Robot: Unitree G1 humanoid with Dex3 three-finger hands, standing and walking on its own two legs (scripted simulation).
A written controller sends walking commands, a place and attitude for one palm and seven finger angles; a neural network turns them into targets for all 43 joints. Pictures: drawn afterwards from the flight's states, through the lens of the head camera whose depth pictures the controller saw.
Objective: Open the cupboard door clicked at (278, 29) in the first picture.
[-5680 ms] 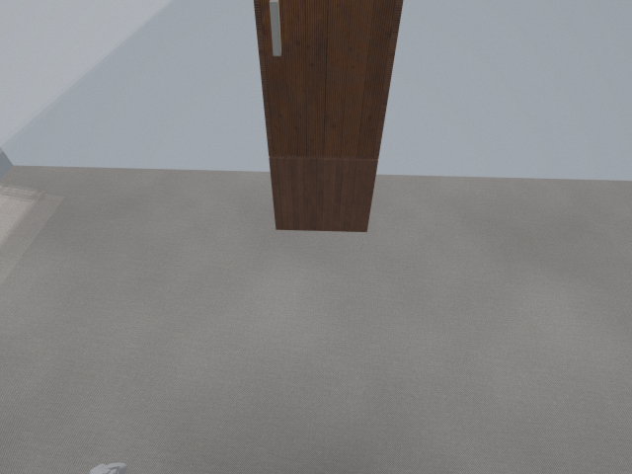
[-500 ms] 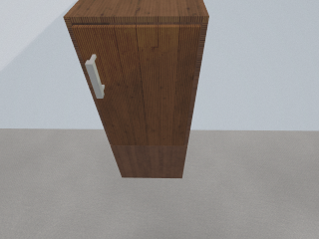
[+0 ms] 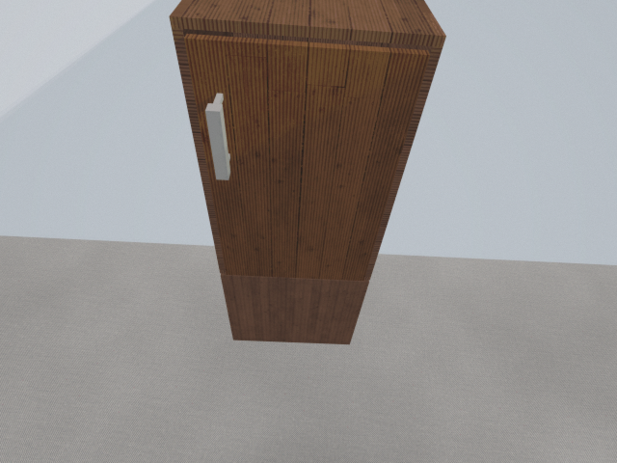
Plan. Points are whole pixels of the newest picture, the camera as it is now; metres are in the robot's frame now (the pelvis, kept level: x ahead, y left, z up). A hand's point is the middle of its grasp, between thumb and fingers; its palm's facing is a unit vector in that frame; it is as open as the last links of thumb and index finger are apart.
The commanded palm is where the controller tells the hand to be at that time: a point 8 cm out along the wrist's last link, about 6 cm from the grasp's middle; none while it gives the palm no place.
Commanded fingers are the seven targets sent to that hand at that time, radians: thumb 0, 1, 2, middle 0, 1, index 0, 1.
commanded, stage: look again from close up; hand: left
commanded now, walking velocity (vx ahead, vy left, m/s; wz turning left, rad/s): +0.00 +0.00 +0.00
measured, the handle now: (221, 137) +0.59 +0.20 +0.10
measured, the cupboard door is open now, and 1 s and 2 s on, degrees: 0 0 0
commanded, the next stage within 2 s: shuffle to correct the standing spot in 0.06 s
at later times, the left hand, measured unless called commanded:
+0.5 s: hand out of the picture -0.04 +0.14 -0.18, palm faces +0.06 -0.99 -0.16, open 7.4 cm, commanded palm none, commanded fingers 0.00 0.90 0.90 -0.20 -0.30 -0.20 -0.30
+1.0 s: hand out of the picture +0.07 +0.17 -0.17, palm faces +0.01 -0.97 -0.25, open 7.3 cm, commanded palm none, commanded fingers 0.00 0.90 0.90 -0.20 -0.30 -0.20 -0.30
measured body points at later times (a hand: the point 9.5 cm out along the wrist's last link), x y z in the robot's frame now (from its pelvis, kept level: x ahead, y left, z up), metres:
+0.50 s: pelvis +0.02 -0.02 +0.00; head +0.02 -0.01 +0.45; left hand -0.05 +0.19 -0.16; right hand +0.02 -0.25 -0.15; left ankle +0.04 +0.08 -0.73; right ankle -0.04 -0.16 -0.73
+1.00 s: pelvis +0.00 -0.03 +0.00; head +0.01 -0.02 +0.45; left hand +0.07 +0.22 -0.15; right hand +0.06 -0.26 -0.15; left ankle +0.04 +0.08 -0.73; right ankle -0.04 -0.16 -0.73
